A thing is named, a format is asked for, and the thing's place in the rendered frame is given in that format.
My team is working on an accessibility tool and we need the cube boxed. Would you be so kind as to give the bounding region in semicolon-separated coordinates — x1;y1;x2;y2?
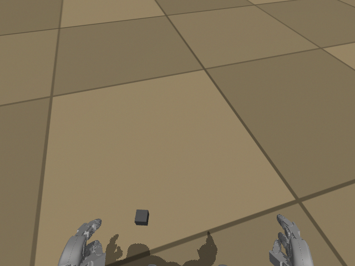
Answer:
135;209;149;226

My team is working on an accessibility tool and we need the right robot hand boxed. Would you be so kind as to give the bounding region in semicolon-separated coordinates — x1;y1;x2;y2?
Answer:
269;214;314;266

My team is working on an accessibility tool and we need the left robot hand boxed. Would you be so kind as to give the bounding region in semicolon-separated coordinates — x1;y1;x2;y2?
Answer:
58;219;106;266

